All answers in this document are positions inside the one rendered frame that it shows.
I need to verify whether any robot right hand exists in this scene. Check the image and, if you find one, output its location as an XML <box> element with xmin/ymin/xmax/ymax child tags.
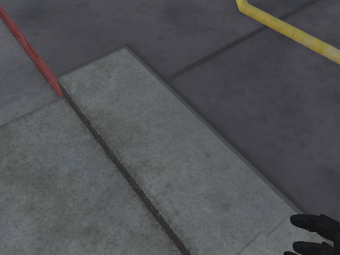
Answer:
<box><xmin>284</xmin><ymin>214</ymin><xmax>340</xmax><ymax>255</ymax></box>

